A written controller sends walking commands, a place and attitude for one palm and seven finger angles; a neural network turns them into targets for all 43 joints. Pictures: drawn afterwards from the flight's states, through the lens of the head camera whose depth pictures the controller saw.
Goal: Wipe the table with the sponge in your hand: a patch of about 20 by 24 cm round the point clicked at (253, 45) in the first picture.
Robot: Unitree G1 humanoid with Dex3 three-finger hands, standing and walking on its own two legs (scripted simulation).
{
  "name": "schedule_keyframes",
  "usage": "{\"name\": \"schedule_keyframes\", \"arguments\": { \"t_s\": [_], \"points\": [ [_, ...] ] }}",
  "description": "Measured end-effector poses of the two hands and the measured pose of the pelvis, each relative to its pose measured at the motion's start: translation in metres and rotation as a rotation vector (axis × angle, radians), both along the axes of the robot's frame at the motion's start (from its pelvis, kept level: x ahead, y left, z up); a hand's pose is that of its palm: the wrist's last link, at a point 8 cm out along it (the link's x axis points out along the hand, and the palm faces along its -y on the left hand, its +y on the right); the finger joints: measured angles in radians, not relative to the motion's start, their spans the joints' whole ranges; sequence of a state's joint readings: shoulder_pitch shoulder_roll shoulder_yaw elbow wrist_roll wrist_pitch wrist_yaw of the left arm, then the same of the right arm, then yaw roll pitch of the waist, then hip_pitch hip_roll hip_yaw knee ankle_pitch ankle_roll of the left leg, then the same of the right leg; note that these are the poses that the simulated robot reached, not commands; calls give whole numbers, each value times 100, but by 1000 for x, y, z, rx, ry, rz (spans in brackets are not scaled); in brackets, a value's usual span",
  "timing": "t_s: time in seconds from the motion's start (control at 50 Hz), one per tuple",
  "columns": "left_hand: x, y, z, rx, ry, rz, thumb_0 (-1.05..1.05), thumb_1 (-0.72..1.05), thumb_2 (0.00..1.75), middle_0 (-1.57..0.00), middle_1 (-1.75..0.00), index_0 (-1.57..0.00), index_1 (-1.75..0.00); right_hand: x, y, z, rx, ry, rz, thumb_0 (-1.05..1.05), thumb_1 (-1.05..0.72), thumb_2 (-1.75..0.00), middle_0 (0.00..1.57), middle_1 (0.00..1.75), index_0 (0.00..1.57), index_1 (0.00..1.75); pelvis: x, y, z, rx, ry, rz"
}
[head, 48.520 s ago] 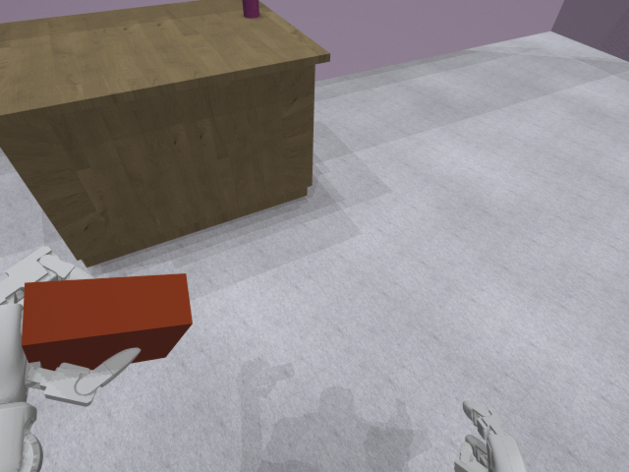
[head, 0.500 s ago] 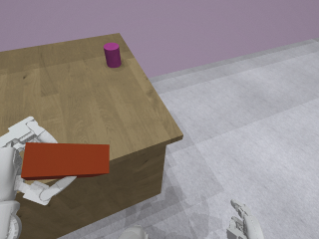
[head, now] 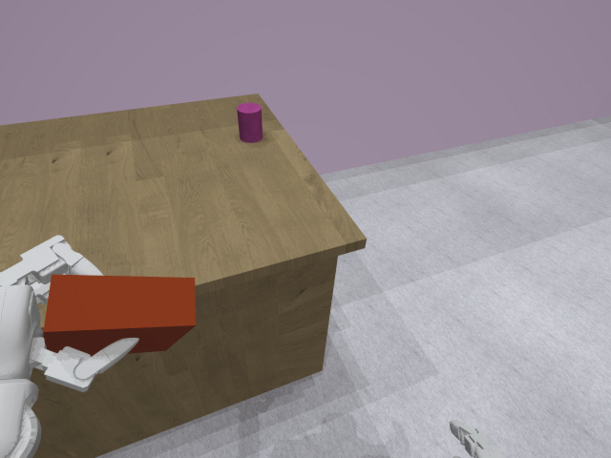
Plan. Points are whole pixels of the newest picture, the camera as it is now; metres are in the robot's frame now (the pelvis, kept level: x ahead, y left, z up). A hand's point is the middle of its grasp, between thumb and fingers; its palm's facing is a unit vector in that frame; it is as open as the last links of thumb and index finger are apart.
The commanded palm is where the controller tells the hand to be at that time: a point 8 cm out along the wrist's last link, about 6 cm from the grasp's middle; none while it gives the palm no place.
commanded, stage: stop stepping back and stand still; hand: left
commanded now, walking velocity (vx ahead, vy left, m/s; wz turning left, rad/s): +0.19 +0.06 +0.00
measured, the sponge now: (140, 318) +0.23 +0.20 +0.14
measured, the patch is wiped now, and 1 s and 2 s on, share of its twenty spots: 0.95 0.95 0.95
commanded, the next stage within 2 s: stand and wait in 0.40 s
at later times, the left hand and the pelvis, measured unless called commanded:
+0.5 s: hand (68, 348) +0.18 +0.25 +0.15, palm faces +0.36 -0.88 -0.32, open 9.2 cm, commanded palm +0.13 +0.29 +0.19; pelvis -0.03 +0.01 +0.00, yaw +0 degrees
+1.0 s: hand (67, 327) +0.20 +0.26 +0.15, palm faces +0.36 -0.87 -0.33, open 9.2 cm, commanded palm +0.15 +0.30 +0.19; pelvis -0.01 +0.02 +0.02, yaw +0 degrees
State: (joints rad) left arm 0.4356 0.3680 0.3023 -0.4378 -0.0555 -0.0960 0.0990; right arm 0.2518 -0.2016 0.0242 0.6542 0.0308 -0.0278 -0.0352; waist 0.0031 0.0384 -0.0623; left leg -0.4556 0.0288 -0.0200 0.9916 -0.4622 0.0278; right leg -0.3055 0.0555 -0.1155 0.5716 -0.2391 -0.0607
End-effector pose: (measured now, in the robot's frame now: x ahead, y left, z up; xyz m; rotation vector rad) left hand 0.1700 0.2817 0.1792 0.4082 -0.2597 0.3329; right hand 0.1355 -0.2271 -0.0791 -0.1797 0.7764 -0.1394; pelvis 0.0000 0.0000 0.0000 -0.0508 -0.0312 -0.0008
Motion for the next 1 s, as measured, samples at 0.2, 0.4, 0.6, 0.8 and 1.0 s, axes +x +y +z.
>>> {"name": "schedule_keyframes", "arguments": {
  "t_s": [0.2, 0.4, 0.6, 0.8, 1.0],
  "points": [
    [-19, 2, -12, -58, -7, -66, -2, -47, 107, -80, -142, -85, -145, -26, 3, 27, -112, -82, -27, 1, -90, -89, 21, 30, 20, 30, -36, 17, -1, 21, 36, -32],
    [-27, 19, 10, 61, 30, 22, -2, -47, 107, -80, -142, -85, -145, -48, 12, 9, 0, -43, -26, 1, -90, -89, 20, 30, 20, 30, -32, 11, 7, 24, 22, -25],
    [-28, 5, -17, -78, 41, -32, -2, -47, 107, -80, -142, -85, -145, -36, 2, 13, -99, 13, -15, 1, -90, -89, 21, 30, 20, 30, -32, 18, 2, 2, 9, -8],
    [-15, 26, 12, 36, 19, 50, -2, -47, 107, -80, -142, -85, -145, 8, 21, 24, -29, -74, 24, 1, -90, -89, 20, 30, 20, 30, -16, 19, 12, 15, 21, 1],
    [-7, 21, -16, -70, 135, 41, -2, -47, 107, -80, -142, -85, -145, 29, 29, 32, -44, -75, 41, 1, -90, -89, 21, 30, 20, 30, -8, 24, 17, 25, 24, -6]
  ]
}}
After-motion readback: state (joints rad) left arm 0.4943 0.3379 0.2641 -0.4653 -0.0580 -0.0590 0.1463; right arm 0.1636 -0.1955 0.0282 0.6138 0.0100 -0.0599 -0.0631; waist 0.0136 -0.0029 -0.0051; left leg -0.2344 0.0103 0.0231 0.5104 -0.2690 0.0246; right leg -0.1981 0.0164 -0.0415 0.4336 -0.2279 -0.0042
